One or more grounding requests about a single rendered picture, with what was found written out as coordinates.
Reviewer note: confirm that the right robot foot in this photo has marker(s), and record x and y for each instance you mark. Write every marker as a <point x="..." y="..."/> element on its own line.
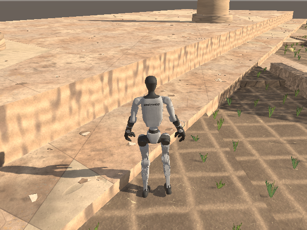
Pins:
<point x="168" y="190"/>

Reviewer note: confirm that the robot left forearm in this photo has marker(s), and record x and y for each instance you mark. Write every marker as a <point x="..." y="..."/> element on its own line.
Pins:
<point x="129" y="126"/>

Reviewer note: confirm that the left robot upper arm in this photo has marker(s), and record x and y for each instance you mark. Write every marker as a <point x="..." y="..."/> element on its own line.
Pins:
<point x="134" y="109"/>

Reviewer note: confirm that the robot right forearm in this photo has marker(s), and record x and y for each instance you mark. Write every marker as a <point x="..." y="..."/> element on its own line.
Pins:
<point x="178" y="125"/>

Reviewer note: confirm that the right robot upper arm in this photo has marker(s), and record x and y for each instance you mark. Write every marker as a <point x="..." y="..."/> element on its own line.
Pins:
<point x="170" y="108"/>

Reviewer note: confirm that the robot left hand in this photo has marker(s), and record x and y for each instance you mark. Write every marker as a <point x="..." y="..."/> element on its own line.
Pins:
<point x="129" y="134"/>

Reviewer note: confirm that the robot right hand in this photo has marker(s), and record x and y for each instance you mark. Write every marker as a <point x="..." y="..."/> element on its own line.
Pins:
<point x="180" y="134"/>

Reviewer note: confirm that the humanoid robot torso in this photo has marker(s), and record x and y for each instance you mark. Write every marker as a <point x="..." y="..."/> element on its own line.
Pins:
<point x="152" y="114"/>

